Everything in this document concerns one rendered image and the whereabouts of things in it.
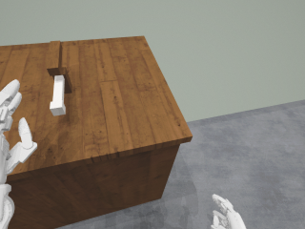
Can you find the robot right hand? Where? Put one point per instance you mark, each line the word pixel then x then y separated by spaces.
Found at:
pixel 232 220

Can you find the counter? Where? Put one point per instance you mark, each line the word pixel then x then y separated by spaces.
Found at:
pixel 114 147

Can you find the robot left hand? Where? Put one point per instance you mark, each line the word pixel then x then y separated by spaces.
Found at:
pixel 10 99

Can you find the tap lever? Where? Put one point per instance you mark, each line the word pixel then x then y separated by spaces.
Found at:
pixel 57 106

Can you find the robot left forearm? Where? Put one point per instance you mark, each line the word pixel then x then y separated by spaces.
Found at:
pixel 6 206

